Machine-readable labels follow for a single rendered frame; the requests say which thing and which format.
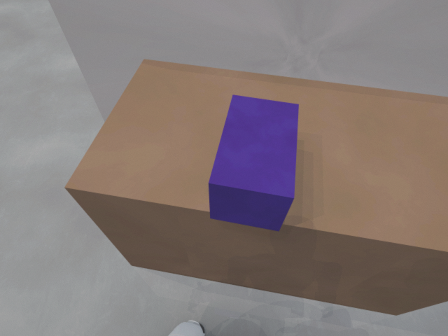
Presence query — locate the pedestal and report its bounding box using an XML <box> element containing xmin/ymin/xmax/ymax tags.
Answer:
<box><xmin>65</xmin><ymin>59</ymin><xmax>448</xmax><ymax>316</ymax></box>

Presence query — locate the carton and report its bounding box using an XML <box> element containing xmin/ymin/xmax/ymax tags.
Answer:
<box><xmin>209</xmin><ymin>95</ymin><xmax>299</xmax><ymax>231</ymax></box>

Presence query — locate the robot left shin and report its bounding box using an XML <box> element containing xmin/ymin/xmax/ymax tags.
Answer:
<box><xmin>187</xmin><ymin>321</ymin><xmax>201</xmax><ymax>327</ymax></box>

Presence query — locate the left robot thigh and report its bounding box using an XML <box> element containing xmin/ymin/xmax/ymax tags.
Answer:
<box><xmin>168</xmin><ymin>322</ymin><xmax>205</xmax><ymax>336</ymax></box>

